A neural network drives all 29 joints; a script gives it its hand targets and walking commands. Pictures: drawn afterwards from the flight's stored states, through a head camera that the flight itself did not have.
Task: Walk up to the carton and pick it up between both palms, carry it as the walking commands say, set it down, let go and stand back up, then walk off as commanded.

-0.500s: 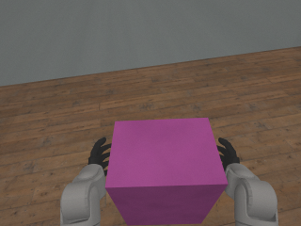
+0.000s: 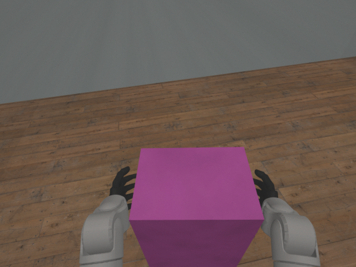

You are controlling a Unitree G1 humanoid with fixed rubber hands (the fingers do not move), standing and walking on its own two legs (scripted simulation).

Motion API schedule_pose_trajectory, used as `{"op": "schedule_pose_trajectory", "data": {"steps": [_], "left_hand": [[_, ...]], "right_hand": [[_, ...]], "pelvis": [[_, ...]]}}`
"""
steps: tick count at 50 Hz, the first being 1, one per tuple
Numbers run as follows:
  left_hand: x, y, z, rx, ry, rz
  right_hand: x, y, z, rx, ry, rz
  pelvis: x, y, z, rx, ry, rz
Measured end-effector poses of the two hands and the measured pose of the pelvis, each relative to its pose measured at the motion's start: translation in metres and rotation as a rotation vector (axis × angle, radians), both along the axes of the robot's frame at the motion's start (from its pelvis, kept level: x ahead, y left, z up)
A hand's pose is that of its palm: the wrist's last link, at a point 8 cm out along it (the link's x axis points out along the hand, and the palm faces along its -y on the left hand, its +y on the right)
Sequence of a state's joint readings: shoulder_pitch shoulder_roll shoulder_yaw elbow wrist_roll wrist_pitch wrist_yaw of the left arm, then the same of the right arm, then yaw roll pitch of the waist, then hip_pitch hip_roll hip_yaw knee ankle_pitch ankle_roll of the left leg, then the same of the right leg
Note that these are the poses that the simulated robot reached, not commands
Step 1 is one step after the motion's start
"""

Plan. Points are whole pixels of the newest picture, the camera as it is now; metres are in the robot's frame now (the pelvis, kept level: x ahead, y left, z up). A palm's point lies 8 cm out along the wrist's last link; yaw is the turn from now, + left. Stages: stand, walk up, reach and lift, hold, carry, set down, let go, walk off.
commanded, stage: carry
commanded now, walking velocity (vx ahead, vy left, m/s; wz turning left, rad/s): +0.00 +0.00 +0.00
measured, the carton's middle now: (192, 214) +0.26 +0.00 -0.01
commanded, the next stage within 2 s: hold in 0.26 s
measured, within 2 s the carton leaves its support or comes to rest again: neither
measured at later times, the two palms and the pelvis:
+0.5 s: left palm (124, 208) +0.27 +0.16 +0.02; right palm (258, 206) +0.27 -0.15 +0.01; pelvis +0.01 +0.00 +0.00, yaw +0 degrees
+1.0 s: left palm (119, 202) +0.27 +0.17 +0.03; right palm (254, 206) +0.27 -0.14 +0.02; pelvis -0.01 +0.01 +0.00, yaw -1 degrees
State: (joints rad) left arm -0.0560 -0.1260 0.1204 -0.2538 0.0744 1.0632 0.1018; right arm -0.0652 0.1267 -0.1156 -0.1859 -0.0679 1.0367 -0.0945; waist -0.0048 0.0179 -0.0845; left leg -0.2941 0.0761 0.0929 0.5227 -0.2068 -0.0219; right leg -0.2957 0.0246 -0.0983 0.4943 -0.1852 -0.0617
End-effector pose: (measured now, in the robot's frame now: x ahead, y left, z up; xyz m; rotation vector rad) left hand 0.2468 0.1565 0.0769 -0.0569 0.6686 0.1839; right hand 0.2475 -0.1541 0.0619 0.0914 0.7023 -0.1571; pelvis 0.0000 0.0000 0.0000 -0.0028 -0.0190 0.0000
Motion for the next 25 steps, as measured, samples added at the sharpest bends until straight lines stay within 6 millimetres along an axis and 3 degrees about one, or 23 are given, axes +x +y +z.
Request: {"op": "schedule_pose_trajectory", "data": {"steps": [9, 17, 19, 25], "left_hand": [[0.012, -0.001, -0.019, -0.002, 0.042, -0.010], [0.026, -0.002, -0.025, -0.004, 0.025, -0.022], [0.030, 0.000, -0.035, 0.008, 0.032, -0.041], [0.019, 0.004, -0.059, 0.010, 0.074, -0.031]], "right_hand": [[0.006, -0.001, -0.022, -0.006, 0.042, -0.004], [0.019, -0.002, -0.026, -0.017, 0.026, -0.007], [0.022, -0.001, -0.035, -0.026, 0.033, -0.002], [0.025, 0.003, -0.050, -0.027, 0.071, 0.016]], "pelvis": [[0.002, 0.000, 0.000, 0.000, 0.003, 0.000], [0.009, 0.000, 0.001, 0.002, 0.011, 0.002], [0.011, 0.000, 0.002, 0.005, 0.013, -0.001], [0.014, 0.000, 0.003, 0.010, 0.019, 0.000]]}}
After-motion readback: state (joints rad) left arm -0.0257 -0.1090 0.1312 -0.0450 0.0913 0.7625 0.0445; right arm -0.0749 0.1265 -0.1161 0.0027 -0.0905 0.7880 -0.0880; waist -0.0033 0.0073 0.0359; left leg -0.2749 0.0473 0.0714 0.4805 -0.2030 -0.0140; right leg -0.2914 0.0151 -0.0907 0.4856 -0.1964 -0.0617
